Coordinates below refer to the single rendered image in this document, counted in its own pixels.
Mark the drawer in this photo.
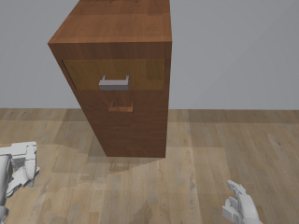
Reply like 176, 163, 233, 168
63, 59, 164, 90

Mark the robot left forearm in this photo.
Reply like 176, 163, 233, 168
0, 205, 9, 224

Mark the cabinet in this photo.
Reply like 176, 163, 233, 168
48, 0, 173, 158

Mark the handle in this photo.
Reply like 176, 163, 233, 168
99, 75, 130, 91
107, 106, 134, 116

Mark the robot left hand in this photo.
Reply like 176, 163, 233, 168
0, 141, 40, 206

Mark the robot right hand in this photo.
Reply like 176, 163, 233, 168
222, 180, 259, 224

